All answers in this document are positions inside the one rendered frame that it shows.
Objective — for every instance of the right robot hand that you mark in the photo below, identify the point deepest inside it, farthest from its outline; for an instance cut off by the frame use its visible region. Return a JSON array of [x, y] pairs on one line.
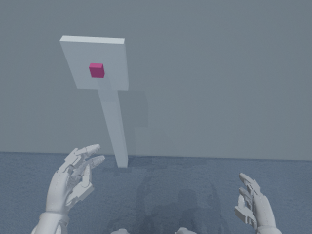
[[258, 211]]

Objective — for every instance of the left robot hand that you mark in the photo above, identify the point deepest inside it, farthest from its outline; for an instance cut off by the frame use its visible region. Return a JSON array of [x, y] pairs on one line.
[[59, 197]]

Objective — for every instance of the button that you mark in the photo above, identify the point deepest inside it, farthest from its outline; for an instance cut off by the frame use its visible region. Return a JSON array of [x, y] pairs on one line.
[[97, 70]]

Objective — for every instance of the panel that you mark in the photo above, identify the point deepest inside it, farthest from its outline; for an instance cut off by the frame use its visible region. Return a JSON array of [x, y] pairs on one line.
[[80, 52]]

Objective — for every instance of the left robot forearm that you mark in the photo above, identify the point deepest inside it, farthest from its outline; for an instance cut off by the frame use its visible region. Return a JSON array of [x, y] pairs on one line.
[[51, 222]]

